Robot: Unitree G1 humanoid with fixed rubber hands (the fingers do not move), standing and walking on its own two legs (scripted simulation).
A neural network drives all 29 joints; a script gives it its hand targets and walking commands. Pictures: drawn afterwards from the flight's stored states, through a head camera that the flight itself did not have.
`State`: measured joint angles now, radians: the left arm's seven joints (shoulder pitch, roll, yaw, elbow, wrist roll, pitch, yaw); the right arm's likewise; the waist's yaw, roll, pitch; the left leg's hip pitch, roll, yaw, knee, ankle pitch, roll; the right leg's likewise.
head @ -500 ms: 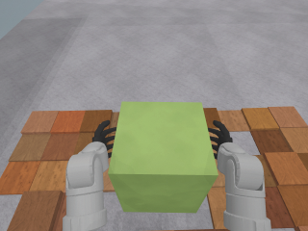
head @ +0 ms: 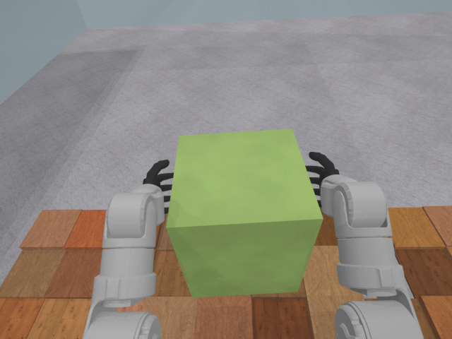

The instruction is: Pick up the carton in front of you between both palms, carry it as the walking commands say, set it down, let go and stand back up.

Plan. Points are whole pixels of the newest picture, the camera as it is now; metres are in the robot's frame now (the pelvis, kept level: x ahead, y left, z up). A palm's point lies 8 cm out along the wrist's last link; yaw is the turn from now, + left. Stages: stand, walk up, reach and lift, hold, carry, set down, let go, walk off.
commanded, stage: carry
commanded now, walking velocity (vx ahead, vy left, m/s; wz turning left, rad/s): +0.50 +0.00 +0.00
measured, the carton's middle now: (240, 216) +0.34 +0.01 +0.04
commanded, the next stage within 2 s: none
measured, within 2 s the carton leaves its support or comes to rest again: neither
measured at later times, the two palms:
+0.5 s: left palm (187, 96) +0.70 +0.16 +0.10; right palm (298, 98) +0.67 -0.14 +0.10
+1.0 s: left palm (187, 56) +0.86 +0.18 +0.14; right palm (286, 51) +0.87 -0.12 +0.14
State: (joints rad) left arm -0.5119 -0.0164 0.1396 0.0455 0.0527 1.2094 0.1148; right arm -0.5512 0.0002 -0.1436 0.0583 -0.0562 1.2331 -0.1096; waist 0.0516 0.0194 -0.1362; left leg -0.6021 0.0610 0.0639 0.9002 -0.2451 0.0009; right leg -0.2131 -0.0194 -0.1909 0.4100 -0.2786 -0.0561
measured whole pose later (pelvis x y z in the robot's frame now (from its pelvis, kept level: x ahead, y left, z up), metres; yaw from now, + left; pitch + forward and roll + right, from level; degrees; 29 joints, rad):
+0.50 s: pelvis +0.32 +0.04 +0.00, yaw +0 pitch +6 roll +0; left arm -0.63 -0.05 0.24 -0.12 0.07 1.20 0.12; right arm -0.62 0.06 -0.23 -0.10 -0.03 1.17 -0.15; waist -0.09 -0.01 0.08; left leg -0.30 0.00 0.14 0.50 -0.30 0.07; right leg -0.70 -0.03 -0.02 0.82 -0.18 -0.02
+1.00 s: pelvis +0.49 +0.02 -0.01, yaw +0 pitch +4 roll +2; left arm -0.77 -0.02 0.30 -0.02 0.07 1.30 0.12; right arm -0.80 0.03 -0.26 0.00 -0.07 1.30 -0.14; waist 0.01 -0.01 0.03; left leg -0.34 0.00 0.02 0.58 -0.22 -0.02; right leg -0.41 0.00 -0.09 0.52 -0.18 -0.08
